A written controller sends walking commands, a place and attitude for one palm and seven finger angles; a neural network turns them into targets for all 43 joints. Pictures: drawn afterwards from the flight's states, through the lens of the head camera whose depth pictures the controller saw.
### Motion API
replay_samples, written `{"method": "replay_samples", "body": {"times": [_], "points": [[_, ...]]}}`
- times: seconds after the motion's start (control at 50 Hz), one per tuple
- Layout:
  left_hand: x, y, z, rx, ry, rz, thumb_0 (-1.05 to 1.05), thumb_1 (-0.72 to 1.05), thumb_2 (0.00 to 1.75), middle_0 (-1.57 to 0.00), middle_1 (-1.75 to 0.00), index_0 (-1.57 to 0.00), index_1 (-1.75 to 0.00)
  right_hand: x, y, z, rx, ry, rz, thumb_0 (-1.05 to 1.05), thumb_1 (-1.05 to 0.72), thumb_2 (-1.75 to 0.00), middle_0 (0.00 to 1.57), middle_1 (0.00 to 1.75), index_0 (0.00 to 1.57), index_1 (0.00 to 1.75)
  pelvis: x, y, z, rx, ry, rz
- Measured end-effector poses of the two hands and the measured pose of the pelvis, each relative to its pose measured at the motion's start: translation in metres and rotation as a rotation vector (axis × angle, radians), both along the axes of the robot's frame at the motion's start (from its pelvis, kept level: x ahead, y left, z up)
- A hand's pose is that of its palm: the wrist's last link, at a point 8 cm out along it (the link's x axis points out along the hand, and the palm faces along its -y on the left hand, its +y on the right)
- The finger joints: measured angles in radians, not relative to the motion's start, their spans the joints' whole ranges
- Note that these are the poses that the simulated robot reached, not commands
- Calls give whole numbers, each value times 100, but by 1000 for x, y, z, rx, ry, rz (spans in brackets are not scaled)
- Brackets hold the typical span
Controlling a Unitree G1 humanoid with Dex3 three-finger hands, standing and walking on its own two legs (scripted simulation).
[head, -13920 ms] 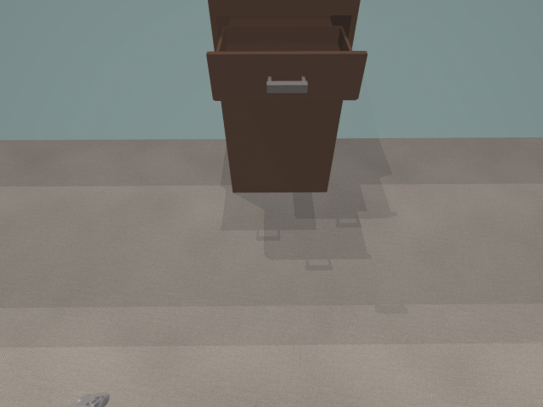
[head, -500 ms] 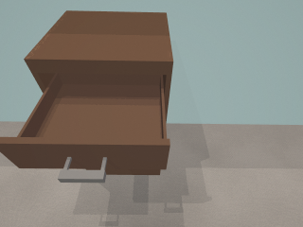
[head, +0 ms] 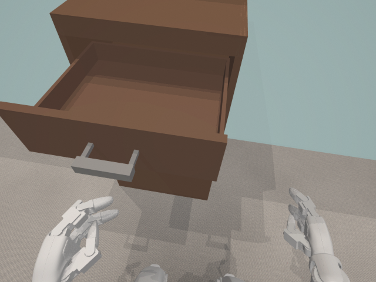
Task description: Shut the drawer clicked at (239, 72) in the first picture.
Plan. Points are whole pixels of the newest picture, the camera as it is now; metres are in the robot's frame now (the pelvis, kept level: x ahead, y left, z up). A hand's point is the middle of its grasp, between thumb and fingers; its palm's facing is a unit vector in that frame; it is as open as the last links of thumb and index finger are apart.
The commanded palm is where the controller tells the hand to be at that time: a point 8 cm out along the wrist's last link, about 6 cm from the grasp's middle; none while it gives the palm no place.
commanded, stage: raise the hand and make a fist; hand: left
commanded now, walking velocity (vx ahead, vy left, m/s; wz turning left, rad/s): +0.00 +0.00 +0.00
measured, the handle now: (108, 159) +0.32 +0.20 +0.09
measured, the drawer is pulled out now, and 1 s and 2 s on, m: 0.29 0.29 0.29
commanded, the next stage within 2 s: bring the fist close to the handle in 1.42 s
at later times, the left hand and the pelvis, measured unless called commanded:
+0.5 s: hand (87, 236) +0.17 +0.18 +0.11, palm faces -0.03 -1.00 -0.06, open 3.3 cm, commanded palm +0.12 +0.23 +0.13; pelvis +0.02 +0.01 +0.02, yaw -1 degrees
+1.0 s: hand (70, 224) +0.16 +0.18 +0.18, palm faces -0.02 -1.00 -0.09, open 3.2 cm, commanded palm +0.10 +0.23 +0.19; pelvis +0.03 +0.02 +0.04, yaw +0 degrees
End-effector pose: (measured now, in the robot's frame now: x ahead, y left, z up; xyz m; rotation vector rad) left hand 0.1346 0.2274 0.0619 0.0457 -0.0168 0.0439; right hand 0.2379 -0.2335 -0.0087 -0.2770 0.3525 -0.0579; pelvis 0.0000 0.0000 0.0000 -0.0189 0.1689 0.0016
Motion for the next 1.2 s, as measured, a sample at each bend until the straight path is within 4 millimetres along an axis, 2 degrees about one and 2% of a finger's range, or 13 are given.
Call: {"method": "replay_samples", "body": {"times": [0.08, 0.18, 0.28, 0.38, 0.46, 0.54, 0.74, 0.9, 1.08, 1.2], "points": [[7, 1, 8, 0, 36, -18, 1, 90, 90, -59, -72, -58, -72, -4, 24, -15, 69, 47, 29, 1, -91, -90, 20, 30, 19, 30, 0, -4, 2, -12, 0, 16], [22, -1, 22, 5, 75, -77, 1, 90, 90, -69, -83, -69, -83, -31, 36, -33, 139, 151, -8, 1, -91, -90, 20, 30, 20, 30, 5, -4, 11, -12, -4, 12], [24, 7, 33, 10, 105, -63, 1, 90, 90, -79, -93, -79, -94, -61, 26, -41, 149, 232, -90, 1, -90, -90, 20, 30, 20, 30, 11, -1, 20, -4, -14, -1], [16, 8, 42, 10, 105, -61, 1, 90, 90, -88, -104, -89, -104, -74, 8, -36, 103, 241, -145, 1, -90, -90, 20, 30, 20, 30, 14, 6, 23, -2, -21, -7], [14, 7, 48, 10, 82, -67, 1, 90, 90, -96, -113, -97, -113, -71, -1, -27, 65, 207, -160, 1, -90, -90, 20, 30, 20, 30, 15, 11, 24, -6, -28, -9], [15, 6, 58, 12, 49, -67, 2, 90, 90, -105, -122, -105, -122, -57, 2, -14, 60, 147, -151, 1, -91, -90, 20, 30, 20, 30, 18, 15, 26, -9, -38, -11], [13, 11, 83, 21, 16, -49, 1, 90, 90, -125, -143, -125, -143, -17, 45, 13, 128, 18, -44, 1, -91, -90, 20, 30, 20, 30, 25, 23, 33, -16, -76, -9], [11, 9, 103, 33, 1, -52, 1, 90, 90, -136, -155, -136, -155, -6, 67, 21, 161, -10, 29, 1, -90, -90, 20, 30, 20, 30, 29, 25, 39, -18, -104, -3], [8, 7, 126, 63, -20, -58, 1, 90, 90, -139, -159, -140, -159, -11, 60, 24, 166, -15, 18, 1, -90, -90, 20, 30, 20, 30, 33, 22, 46, -12, -134, -5], [6, 5, 121, 49, 12, -49, 1, 90, 90, -140, -159, -140, -160, -15, 46, 27, 151, -22, -3, 1, -90, -90, 20, 30, 20, 30, 31, 17, 49, -9, -145, -6]]}}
